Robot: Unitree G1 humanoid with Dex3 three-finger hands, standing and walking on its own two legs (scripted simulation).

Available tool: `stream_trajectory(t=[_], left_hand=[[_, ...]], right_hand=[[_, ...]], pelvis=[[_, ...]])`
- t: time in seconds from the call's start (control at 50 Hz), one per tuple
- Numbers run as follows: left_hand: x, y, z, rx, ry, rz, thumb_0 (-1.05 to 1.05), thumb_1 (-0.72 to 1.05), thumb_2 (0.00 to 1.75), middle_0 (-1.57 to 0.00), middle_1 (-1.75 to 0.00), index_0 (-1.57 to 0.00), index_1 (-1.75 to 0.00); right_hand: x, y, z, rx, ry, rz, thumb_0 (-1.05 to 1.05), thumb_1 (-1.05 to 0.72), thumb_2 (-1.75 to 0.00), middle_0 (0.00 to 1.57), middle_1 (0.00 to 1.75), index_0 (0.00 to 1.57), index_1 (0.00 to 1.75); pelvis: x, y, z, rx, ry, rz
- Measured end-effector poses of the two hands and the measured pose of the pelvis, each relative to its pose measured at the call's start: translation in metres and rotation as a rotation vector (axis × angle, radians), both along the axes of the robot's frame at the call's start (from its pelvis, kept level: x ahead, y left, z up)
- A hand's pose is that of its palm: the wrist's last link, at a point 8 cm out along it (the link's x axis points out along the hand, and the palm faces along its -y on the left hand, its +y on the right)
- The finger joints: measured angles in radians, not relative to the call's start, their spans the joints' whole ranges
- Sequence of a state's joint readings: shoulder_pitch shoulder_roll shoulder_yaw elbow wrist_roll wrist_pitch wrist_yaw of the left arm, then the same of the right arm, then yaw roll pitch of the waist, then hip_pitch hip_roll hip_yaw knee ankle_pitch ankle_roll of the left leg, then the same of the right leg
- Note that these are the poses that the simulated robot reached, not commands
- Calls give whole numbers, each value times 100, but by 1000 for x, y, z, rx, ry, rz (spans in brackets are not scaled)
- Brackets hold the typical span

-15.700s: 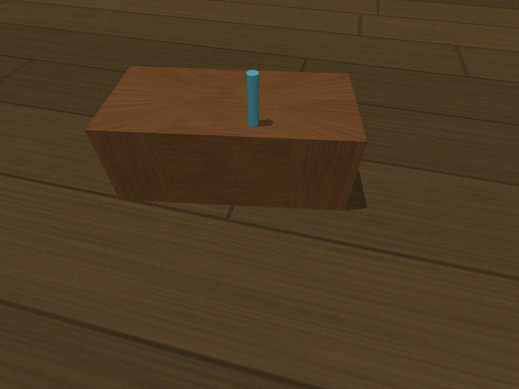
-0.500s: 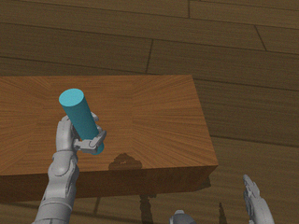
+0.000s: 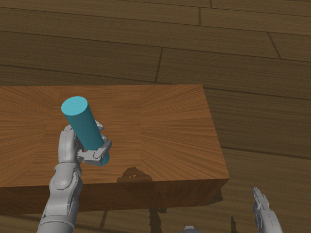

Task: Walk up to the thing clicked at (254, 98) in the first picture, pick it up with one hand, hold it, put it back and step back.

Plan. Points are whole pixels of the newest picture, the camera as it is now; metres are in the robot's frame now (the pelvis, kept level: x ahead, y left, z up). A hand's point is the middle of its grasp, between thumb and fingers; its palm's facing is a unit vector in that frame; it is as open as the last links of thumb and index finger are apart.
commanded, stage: hold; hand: left
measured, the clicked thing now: (90, 137) +0.33 +0.16 +0.09
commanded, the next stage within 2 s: none
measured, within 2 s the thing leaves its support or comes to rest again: neither
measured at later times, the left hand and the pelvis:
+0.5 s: hand (93, 146) +0.32 +0.16 +0.07, palm faces +0.12 -0.99 -0.01, open 7.4 cm; pelvis +0.00 +0.00 +0.00, yaw +0 degrees
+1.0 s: hand (95, 148) +0.31 +0.15 +0.07, palm faces +0.12 -0.99 -0.01, open 7.4 cm; pelvis +0.00 -0.01 +0.01, yaw +0 degrees
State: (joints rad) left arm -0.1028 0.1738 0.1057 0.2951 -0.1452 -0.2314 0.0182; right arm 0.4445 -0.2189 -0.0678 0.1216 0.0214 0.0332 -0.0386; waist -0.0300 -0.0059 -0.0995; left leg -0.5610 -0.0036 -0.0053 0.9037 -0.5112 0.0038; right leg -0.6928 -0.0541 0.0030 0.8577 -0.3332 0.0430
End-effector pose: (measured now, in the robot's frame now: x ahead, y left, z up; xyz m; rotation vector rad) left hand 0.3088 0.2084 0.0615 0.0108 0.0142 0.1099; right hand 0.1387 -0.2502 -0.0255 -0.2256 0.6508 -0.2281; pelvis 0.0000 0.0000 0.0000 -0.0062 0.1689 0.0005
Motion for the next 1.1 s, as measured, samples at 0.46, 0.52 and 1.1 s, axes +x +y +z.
stream_trajectory(t=[0.46,0.52,1.1], left_hand=[[-17,1,4,3,20,10,-1,-19,119,-89,-124,-92,-125],[-17,2,7,1,11,12,-1,-19,119,-89,-124,-92,-125],[-22,3,12,1,-4,35,-1,-19,119,-89,-124,-92,-126]], right_hand=[[2,0,-5,15,13,4,-1,55,-5,5,5,5,5],[2,-2,-5,9,9,3,-1,54,-5,5,5,5,5],[3,-4,-8,20,4,7,-1,54,-6,5,5,5,5]], pelvis=[[-2,-3,5,1,-29,5],[-3,-3,5,1,-30,6],[-3,-8,8,4,-40,9]])
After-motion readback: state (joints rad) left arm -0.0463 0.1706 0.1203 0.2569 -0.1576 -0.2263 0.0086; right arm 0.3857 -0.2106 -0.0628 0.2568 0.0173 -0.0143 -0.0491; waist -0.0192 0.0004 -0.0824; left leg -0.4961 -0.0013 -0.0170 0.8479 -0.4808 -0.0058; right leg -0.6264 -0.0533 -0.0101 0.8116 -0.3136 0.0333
